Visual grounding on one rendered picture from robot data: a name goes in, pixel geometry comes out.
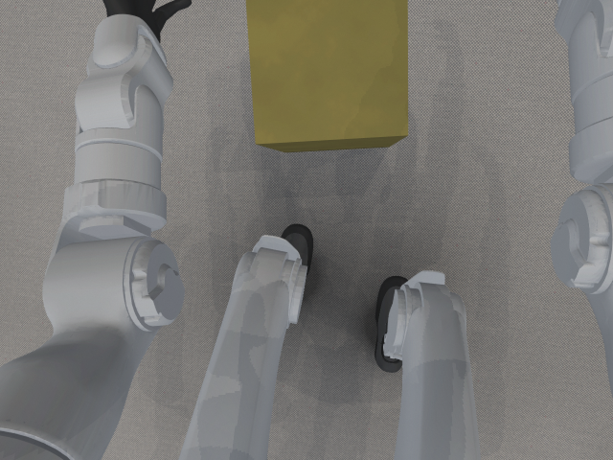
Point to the robot left hand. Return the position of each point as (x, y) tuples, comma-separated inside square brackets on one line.
[(143, 9)]

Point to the carton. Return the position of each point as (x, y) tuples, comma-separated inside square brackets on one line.
[(328, 74)]

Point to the robot right thigh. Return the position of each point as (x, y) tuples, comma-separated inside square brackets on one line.
[(437, 419)]

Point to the robot right upper arm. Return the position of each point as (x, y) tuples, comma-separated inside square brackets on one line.
[(582, 255)]

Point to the left robot forearm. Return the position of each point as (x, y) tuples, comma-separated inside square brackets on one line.
[(119, 138)]

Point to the robot right foot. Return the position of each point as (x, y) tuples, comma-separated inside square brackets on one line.
[(384, 302)]

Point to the right robot forearm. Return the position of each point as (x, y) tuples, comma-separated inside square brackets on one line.
[(587, 28)]

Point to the robot left upper arm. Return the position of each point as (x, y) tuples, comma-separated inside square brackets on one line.
[(106, 301)]

